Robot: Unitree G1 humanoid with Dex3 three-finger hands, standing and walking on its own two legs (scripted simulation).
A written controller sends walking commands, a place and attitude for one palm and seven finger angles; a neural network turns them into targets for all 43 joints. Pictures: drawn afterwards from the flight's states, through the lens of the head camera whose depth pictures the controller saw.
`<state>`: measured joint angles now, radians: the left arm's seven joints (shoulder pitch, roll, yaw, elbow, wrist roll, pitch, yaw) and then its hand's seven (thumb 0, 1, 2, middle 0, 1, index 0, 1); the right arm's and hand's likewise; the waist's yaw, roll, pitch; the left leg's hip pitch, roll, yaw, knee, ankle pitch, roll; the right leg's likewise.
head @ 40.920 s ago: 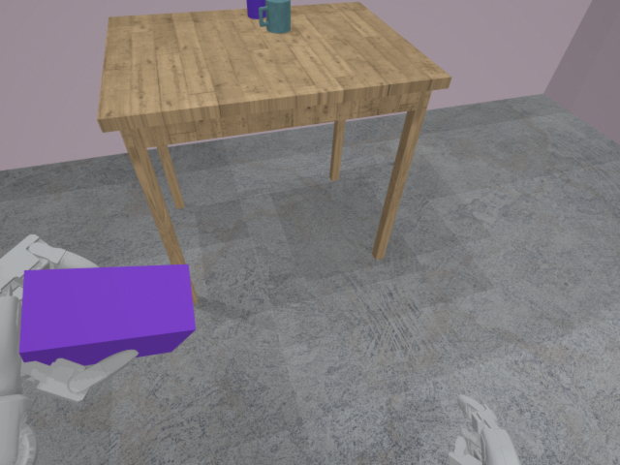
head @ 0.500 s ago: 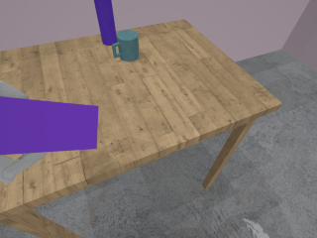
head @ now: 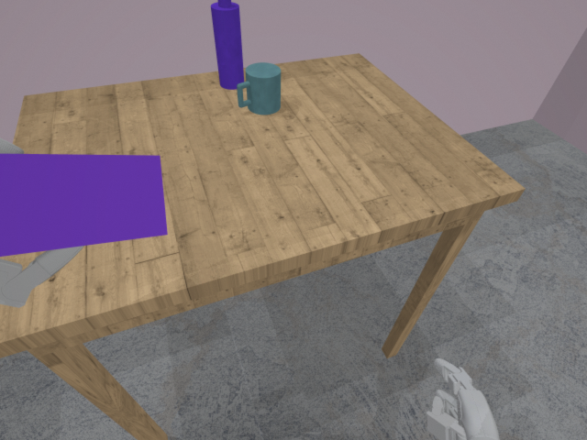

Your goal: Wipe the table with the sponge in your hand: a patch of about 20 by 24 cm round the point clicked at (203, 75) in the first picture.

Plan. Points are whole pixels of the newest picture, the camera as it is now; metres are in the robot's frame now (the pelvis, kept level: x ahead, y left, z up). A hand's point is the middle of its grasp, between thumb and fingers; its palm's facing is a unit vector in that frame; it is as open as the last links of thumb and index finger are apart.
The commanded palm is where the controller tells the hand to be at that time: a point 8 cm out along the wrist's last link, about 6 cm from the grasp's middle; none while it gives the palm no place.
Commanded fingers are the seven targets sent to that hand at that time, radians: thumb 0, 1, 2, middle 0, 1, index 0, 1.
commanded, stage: step back with the hand held close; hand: left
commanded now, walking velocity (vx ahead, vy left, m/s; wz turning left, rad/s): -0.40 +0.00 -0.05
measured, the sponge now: (92, 200) +0.25 +0.21 +0.26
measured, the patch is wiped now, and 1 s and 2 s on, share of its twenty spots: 1.00 1.00 1.00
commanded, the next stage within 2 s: stop stepping back and stand still in 0.54 s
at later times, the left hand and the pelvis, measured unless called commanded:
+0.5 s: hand (9, 296) +0.14 +0.20 +0.28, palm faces +0.43 -0.82 -0.37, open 10.4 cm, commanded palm +0.07 +0.26 +0.27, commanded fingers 0.00 0.10 1.30 -1.20 -1.60 -1.20 -1.60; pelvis -0.10 -0.01 +0.01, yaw -2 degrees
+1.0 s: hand out of the picture -0.03 +0.23 +0.28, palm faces +0.52 -0.82 -0.25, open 10.4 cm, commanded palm -0.09 +0.27 +0.27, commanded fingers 0.00 0.10 1.30 -1.20 -1.60 -1.20 -1.60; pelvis -0.25 -0.01 +0.00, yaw +1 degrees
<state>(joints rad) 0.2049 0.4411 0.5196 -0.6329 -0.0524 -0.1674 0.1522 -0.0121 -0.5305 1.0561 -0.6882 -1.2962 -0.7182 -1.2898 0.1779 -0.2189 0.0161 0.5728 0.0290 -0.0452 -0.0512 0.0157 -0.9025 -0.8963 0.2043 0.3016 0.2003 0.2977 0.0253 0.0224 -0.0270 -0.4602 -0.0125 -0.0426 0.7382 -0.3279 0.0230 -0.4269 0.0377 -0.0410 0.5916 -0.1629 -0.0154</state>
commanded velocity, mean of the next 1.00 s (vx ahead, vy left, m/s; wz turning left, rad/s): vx -0.13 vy -0.01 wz -0.03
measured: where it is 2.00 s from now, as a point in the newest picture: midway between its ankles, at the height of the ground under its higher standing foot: outside the picture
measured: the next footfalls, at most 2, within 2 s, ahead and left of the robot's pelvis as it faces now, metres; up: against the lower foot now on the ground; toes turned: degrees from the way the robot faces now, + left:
left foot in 0.12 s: +0.04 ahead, +0.13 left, +0.00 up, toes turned +2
right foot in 0.42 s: -0.04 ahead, -0.15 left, +0.00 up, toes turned -1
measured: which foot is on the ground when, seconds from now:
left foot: down 0.00-0.00, up 0.02-0.10, down 0.12-0.44, up 0.46-0.66, down 0.68-0.94, up 0.96-1.00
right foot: down 0.00-0.16, up 0.18-0.40, down 0.42-0.70, up 0.72-0.90, down 0.92-1.00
